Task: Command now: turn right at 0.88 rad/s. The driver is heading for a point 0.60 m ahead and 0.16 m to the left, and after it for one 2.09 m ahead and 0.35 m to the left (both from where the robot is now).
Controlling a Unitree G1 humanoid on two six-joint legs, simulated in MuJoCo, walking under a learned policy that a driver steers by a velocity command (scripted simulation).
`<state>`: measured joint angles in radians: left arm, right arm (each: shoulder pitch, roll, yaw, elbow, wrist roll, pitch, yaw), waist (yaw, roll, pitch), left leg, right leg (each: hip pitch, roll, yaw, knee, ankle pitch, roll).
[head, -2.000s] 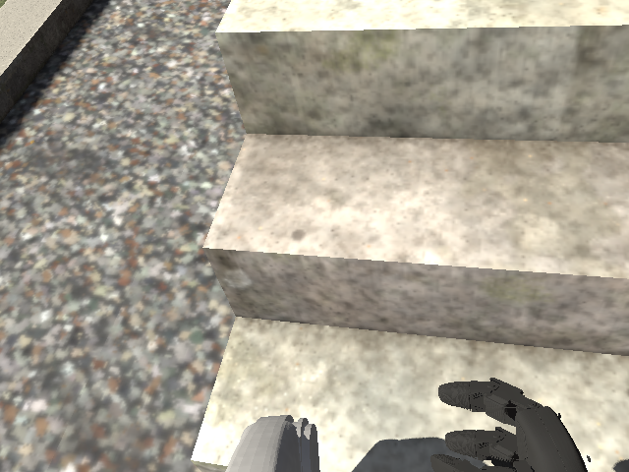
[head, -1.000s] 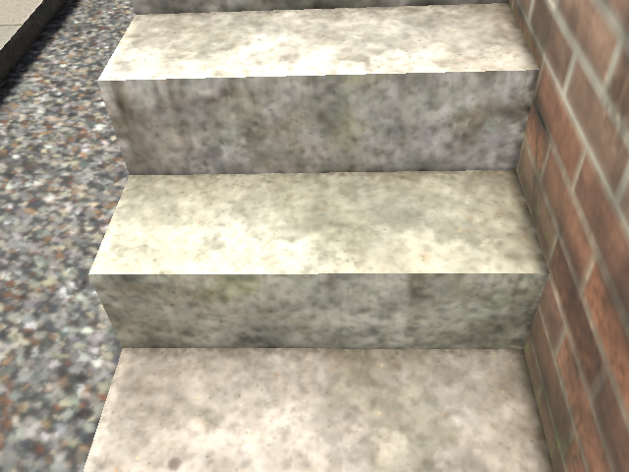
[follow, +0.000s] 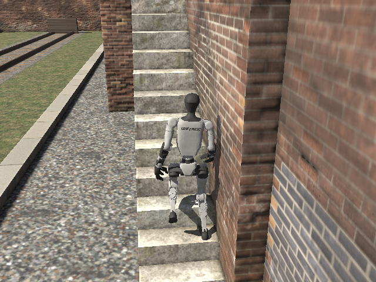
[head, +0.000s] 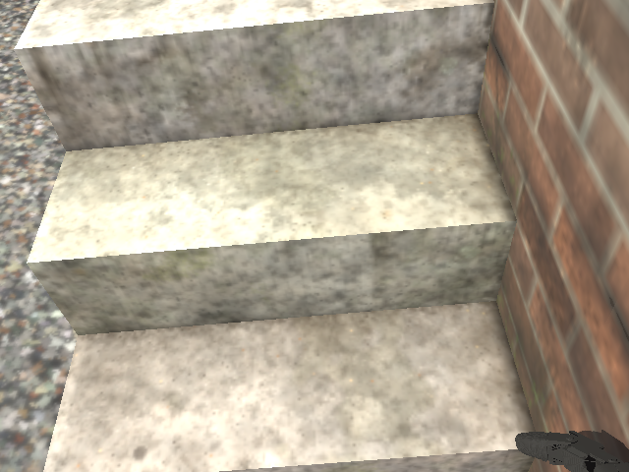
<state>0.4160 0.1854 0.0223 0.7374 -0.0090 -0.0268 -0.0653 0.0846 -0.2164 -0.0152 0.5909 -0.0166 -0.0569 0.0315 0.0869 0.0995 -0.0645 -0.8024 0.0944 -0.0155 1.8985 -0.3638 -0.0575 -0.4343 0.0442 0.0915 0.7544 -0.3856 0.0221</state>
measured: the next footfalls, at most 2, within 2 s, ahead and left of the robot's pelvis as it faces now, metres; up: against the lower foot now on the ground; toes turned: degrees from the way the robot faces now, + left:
left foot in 0.36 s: +0.19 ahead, +0.17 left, +0.20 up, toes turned +4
right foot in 1.06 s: +0.25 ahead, -0.02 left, +0.20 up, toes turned +26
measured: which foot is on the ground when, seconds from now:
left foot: up 0.00-0.34, down 0.36-1.00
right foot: down 0.00-0.44, up 0.46-1.00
